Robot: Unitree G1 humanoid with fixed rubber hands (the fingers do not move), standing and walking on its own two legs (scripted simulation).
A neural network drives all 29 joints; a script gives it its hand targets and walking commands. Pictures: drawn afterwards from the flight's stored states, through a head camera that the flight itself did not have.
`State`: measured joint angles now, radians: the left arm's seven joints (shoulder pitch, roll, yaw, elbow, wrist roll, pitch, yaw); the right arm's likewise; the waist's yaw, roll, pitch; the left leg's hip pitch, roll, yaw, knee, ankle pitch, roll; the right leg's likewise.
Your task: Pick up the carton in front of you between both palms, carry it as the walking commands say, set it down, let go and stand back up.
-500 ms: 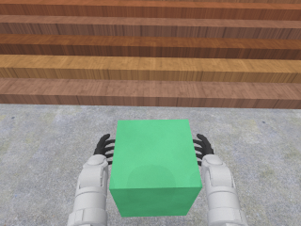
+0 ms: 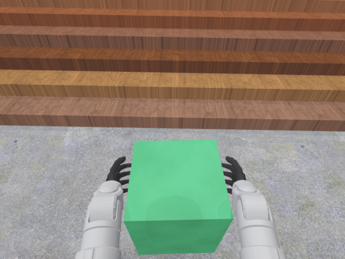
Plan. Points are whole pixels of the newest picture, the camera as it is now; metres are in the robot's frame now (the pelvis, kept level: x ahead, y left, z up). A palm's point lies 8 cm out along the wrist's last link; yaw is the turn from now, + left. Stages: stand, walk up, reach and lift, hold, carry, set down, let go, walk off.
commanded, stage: hold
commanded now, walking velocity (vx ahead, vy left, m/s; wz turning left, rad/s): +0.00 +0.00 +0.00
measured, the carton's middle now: (176, 199) +0.29 +0.00 -0.04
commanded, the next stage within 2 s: carry in 1.04 s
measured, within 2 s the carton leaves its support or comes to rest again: neither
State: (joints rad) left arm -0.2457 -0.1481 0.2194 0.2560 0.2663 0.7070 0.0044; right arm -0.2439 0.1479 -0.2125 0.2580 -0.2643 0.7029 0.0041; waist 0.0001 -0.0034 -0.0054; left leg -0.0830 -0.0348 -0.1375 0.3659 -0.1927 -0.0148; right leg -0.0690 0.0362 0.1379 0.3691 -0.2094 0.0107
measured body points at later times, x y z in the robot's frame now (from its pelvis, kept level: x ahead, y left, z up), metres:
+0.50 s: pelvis -0.01 +0.00 +0.00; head -0.06 +0.00 +0.45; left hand +0.29 +0.15 +0.04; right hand +0.29 -0.15 +0.04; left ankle +0.01 +0.13 -0.75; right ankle +0.00 -0.13 -0.75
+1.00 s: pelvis +0.00 +0.00 +0.00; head -0.05 +0.00 +0.45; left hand +0.29 +0.15 +0.04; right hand +0.29 -0.15 +0.04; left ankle +0.01 +0.13 -0.75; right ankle +0.00 -0.13 -0.75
